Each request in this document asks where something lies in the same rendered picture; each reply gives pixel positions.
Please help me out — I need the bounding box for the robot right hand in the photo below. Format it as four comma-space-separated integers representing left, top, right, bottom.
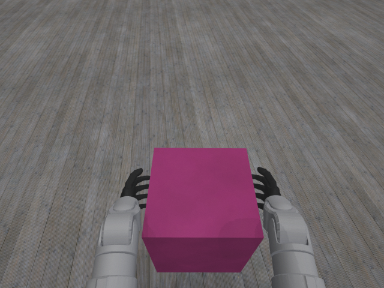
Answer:
251, 167, 281, 210

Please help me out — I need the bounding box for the robot left hand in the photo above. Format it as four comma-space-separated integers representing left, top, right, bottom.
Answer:
120, 168, 150, 209

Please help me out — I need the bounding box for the right robot forearm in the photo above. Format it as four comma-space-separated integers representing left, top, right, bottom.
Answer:
263, 195, 326, 288

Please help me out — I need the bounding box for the left robot forearm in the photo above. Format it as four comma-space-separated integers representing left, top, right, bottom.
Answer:
86, 196, 141, 288

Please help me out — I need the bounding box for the carton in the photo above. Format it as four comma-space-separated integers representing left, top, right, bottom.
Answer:
142, 148, 264, 272

